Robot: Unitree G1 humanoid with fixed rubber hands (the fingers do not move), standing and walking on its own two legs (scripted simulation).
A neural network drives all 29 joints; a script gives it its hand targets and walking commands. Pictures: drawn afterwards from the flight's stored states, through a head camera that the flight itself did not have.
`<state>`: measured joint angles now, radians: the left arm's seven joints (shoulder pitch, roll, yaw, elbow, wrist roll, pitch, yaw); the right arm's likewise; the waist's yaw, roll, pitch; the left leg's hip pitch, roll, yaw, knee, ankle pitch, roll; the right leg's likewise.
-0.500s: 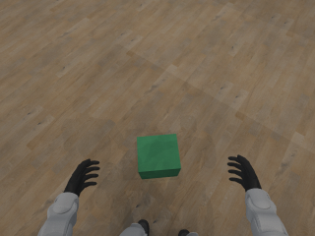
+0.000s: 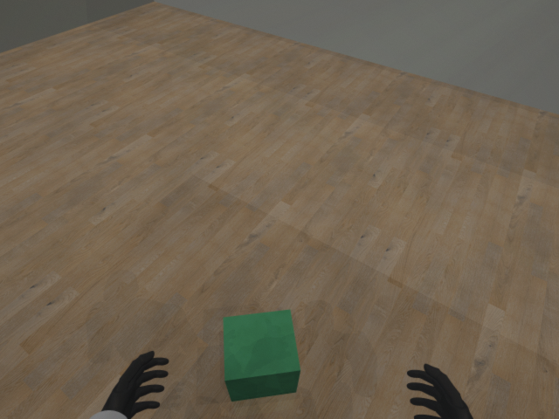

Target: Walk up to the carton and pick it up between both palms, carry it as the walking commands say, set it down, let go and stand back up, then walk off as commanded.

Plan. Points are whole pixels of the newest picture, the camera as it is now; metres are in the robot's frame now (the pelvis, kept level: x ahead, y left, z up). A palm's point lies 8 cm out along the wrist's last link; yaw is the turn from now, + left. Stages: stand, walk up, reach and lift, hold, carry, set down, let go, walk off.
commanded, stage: let go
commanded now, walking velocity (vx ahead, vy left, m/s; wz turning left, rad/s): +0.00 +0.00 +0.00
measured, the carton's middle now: (260, 355) +0.45 +0.06 -0.66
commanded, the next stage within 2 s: stand in 0.22 s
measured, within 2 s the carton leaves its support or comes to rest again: neither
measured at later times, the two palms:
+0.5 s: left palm out of the picture +0.14 +0.30 -0.09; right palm out of the picture +0.13 -0.27 -0.08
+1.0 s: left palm out of the picture +0.11 +0.32 -0.10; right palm out of the picture +0.11 -0.27 -0.09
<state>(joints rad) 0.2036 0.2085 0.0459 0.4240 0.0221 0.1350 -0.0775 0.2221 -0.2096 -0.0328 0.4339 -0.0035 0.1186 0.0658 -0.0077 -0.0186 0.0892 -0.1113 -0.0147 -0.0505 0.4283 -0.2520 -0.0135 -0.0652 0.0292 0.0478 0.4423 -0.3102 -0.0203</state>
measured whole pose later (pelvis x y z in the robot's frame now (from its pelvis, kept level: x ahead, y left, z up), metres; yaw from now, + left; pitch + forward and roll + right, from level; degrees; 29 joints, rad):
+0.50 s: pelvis +0.00 +0.02 +0.00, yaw -1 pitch +0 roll +0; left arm 0.21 0.34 0.05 0.68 0.04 0.03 0.01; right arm 0.19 -0.33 -0.05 0.74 -0.04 0.01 -0.02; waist 0.00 -0.04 0.01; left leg -0.21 -0.02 -0.03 0.50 -0.29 0.01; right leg -0.14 0.02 0.06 0.46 -0.32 0.01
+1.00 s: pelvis +0.00 +0.03 +0.00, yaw -1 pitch -1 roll +0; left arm 0.19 0.37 0.01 0.85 0.03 0.01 0.03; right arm 0.15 -0.34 -0.02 0.90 -0.03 0.00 -0.02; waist 0.00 -0.03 0.01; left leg -0.15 -0.03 -0.02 0.43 -0.26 0.02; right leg -0.09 0.00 0.07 0.40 -0.28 0.02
